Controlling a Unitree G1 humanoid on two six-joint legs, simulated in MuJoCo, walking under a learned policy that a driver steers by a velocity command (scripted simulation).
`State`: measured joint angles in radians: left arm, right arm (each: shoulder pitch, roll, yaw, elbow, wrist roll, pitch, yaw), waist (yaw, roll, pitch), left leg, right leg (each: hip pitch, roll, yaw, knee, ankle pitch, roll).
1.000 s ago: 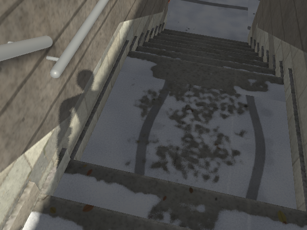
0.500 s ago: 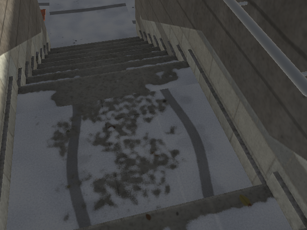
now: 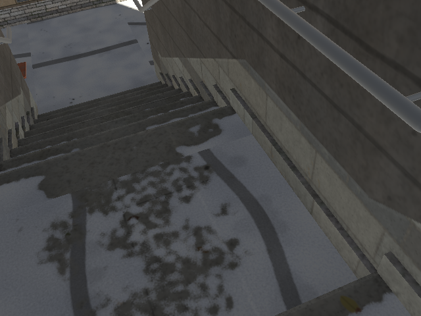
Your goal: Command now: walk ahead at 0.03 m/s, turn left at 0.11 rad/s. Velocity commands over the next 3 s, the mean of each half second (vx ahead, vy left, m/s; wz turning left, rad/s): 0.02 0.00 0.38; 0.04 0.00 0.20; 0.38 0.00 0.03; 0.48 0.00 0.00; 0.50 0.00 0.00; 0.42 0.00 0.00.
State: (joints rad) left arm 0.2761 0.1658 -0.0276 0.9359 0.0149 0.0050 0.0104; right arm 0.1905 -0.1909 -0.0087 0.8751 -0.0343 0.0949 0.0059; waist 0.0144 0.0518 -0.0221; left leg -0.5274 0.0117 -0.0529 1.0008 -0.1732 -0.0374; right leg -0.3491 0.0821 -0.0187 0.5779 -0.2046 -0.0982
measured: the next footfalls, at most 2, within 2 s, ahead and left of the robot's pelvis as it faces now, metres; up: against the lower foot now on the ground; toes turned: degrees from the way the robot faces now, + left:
left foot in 0.10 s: +0.03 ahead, +0.13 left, +0.00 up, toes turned +1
right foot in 0.52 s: +0.11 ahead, -0.05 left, +0.00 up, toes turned +18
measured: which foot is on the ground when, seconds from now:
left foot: up 0.00-0.08, down 0.10-0.52, up 0.54-0.96, down 0.98-1.00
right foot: down 0.00-0.12, up 0.14-0.50, down 0.52-1.00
